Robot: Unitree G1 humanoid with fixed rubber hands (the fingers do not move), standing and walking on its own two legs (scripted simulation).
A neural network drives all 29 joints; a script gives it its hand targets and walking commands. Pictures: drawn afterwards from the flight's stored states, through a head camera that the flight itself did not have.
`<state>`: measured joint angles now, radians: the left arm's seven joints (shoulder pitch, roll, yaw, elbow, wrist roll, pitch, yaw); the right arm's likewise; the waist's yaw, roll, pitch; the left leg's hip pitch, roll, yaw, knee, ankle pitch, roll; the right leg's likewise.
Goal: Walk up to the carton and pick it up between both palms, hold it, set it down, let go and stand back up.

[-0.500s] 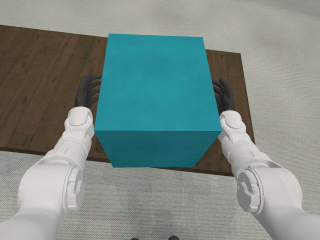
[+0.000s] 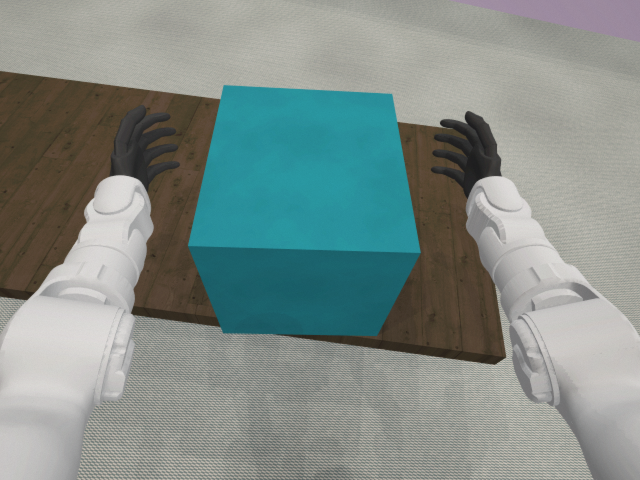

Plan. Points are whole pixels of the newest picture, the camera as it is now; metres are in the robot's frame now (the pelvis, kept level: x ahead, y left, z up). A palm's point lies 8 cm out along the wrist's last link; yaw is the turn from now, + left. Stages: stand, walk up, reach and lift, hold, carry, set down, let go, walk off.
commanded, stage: set down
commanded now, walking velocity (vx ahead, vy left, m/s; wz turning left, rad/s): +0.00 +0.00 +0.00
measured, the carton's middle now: (304, 217) +0.49 +0.02 +0.00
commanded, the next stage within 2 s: none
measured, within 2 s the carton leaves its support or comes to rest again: neither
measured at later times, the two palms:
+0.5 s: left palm (127, 150) +0.47 +0.22 +0.15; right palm (523, 167) +0.45 -0.22 +0.16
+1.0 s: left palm (111, 271) +0.37 +0.24 +0.05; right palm (487, 252) +0.39 -0.20 +0.07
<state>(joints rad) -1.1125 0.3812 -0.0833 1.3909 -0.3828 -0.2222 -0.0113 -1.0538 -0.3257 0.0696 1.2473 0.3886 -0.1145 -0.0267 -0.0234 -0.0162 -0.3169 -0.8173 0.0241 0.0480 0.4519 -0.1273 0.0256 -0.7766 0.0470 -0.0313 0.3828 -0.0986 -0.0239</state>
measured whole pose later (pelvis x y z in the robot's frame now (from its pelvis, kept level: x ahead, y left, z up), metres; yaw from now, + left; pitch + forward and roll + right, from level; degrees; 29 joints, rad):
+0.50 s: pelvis +0.00 +0.01 +0.01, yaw +1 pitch +17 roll -2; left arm -1.06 0.40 -0.07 1.20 -0.32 0.04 -0.03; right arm -1.03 -0.34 -0.03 1.15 0.32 0.10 -0.08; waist -0.07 0.00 -0.20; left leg -0.57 0.02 0.04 0.43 -0.15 0.03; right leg -0.52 0.04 -0.03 0.33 -0.10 -0.02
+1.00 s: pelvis +0.00 +0.00 +0.01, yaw +2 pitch +16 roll -2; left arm -0.55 0.35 -0.04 0.96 -0.30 -0.22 -0.03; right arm -0.60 -0.21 -0.05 0.92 0.26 -0.10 -0.08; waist -0.04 -0.02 -0.21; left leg -0.55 0.02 0.02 0.42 -0.14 0.02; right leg -0.49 0.04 -0.05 0.33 -0.11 -0.04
